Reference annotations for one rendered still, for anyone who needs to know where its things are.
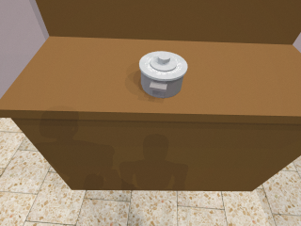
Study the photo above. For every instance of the lid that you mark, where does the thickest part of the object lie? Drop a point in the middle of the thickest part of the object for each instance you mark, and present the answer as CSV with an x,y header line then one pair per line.
x,y
152,68

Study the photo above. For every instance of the table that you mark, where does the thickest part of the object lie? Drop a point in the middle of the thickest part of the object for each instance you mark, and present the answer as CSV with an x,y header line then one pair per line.
x,y
235,123

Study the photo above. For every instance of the knob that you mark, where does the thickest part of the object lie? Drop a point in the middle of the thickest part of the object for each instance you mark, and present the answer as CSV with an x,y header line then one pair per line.
x,y
163,58

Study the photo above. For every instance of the pot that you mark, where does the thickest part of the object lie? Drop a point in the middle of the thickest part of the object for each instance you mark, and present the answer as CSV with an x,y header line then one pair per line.
x,y
160,89

